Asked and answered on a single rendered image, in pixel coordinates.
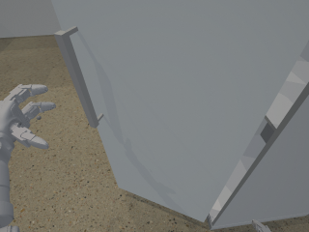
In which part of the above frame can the left robot forearm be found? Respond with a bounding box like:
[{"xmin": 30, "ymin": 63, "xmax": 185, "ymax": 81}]
[{"xmin": 0, "ymin": 131, "xmax": 14, "ymax": 228}]

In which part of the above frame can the robot left hand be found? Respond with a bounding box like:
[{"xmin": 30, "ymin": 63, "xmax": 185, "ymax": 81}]
[{"xmin": 0, "ymin": 84, "xmax": 56, "ymax": 150}]

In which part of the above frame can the robot right hand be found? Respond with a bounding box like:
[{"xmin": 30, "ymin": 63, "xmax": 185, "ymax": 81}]
[{"xmin": 251, "ymin": 219, "xmax": 271, "ymax": 232}]

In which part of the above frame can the fridge door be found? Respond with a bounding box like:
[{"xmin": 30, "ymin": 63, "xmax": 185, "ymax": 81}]
[{"xmin": 51, "ymin": 0, "xmax": 309, "ymax": 222}]

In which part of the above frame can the handle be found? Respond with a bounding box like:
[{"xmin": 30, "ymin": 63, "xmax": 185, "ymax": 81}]
[{"xmin": 53, "ymin": 26, "xmax": 104, "ymax": 129}]

